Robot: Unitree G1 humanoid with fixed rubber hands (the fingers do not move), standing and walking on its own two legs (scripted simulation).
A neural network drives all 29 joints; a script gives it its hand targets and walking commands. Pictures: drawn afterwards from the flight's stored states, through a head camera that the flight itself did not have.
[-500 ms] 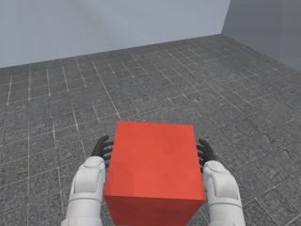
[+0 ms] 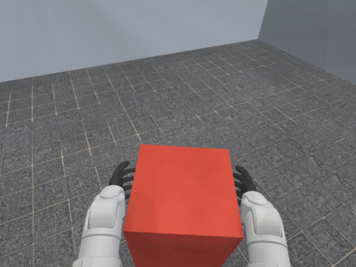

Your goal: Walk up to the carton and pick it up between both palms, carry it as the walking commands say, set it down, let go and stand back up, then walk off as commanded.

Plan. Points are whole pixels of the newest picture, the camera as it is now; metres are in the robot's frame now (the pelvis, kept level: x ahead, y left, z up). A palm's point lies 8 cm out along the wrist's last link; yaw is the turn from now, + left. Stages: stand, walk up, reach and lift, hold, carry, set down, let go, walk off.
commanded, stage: hold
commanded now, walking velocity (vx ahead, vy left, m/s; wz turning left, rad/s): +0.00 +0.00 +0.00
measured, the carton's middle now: (180, 210) +0.27 +0.00 -0.02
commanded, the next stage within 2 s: carry in 0.30 s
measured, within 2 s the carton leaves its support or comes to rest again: neither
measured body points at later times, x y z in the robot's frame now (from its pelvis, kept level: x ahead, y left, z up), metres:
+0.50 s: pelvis -0.01 -0.01 -0.02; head -0.05 -0.01 +0.42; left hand +0.29 +0.15 +0.05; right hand +0.30 -0.15 +0.05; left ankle +0.04 +0.11 -0.74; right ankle +0.02 -0.13 -0.74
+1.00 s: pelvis -0.08 -0.01 -0.03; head -0.06 -0.01 +0.42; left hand +0.23 +0.23 +0.08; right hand +0.32 -0.06 +0.08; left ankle -0.06 +0.10 -0.74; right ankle +0.00 -0.12 -0.74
